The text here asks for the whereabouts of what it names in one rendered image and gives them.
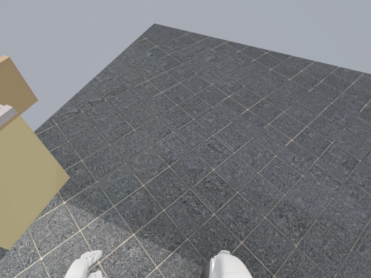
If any drawer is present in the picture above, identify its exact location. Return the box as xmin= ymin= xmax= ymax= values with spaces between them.
xmin=0 ymin=55 xmax=38 ymax=131

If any left robot hand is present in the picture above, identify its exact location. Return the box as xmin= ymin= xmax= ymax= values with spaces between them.
xmin=64 ymin=250 xmax=106 ymax=278

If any handle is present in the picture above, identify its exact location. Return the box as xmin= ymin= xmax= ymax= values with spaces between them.
xmin=0 ymin=104 xmax=17 ymax=127

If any cabinet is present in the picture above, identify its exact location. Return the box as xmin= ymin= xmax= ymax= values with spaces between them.
xmin=0 ymin=116 xmax=70 ymax=250

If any right robot thigh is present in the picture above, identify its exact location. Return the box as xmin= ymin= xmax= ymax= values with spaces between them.
xmin=209 ymin=254 xmax=252 ymax=278

